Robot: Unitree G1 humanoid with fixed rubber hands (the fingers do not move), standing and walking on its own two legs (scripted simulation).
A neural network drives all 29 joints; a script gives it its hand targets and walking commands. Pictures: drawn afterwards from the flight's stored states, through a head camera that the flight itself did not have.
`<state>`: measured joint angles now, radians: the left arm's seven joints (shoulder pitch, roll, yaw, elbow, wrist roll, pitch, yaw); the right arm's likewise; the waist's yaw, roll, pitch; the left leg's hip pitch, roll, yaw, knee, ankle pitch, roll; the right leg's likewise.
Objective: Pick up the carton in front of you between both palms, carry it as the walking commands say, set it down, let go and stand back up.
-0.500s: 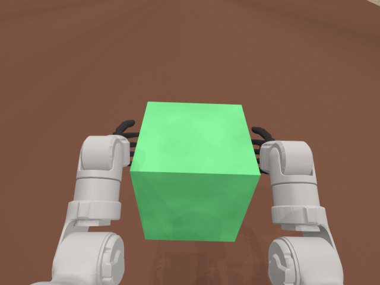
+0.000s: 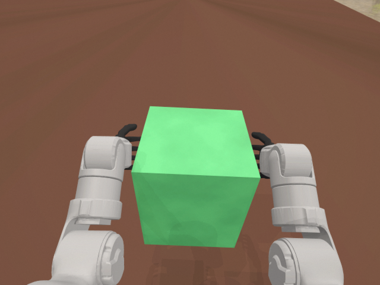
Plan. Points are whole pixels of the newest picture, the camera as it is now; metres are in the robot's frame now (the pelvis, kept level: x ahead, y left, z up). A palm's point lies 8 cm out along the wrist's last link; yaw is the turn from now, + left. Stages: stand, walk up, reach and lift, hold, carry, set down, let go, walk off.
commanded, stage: carry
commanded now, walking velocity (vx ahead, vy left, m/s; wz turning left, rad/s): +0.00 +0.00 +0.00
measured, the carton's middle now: (192, 177) +0.36 +0.01 +0.05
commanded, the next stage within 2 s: none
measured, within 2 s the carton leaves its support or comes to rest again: neither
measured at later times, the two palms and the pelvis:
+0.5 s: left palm (119, 154) +0.35 +0.16 +0.14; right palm (267, 165) +0.34 -0.14 +0.13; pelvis -0.01 +0.00 +0.00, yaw +0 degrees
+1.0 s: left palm (123, 154) +0.35 +0.15 +0.13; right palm (269, 164) +0.35 -0.15 +0.13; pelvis -0.01 -0.01 +0.00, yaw +0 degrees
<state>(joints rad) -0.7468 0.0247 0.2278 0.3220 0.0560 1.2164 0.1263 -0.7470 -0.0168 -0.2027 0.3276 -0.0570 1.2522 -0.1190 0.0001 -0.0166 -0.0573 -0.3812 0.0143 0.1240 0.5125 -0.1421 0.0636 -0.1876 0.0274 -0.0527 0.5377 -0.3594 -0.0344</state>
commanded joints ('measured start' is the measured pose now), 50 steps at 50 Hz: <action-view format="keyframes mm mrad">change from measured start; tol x16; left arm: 1 -772 -1182 -520 -123 -428 -1 -229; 50 -787 -1121 -510 -145 -426 -17 -239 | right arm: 1 -819 1141 487 -165 435 -45 237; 50 -759 1156 473 -136 422 -66 222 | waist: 1 3 60 -468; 50 -10 13 -482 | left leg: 1 313 155 -166 -32 343 34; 32 235 149 -195 -101 -5 14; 50 278 142 -133 15 293 31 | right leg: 1 20 -121 92 -25 219 -17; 42 -51 -112 81 -75 22 -27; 50 29 -146 103 -18 401 -24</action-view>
